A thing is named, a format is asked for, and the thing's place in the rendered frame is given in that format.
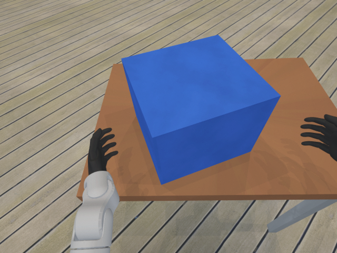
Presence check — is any robot left hand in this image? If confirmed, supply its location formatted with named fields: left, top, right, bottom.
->
left=88, top=128, right=118, bottom=175

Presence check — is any table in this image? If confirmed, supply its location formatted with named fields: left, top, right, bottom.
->
left=76, top=57, right=337, bottom=232

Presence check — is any carton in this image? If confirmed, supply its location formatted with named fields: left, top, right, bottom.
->
left=121, top=35, right=281, bottom=185

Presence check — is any robot right hand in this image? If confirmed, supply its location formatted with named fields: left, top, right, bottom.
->
left=300, top=114, right=337, bottom=162

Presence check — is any left robot forearm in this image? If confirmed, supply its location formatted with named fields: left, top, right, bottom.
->
left=70, top=171, right=120, bottom=253

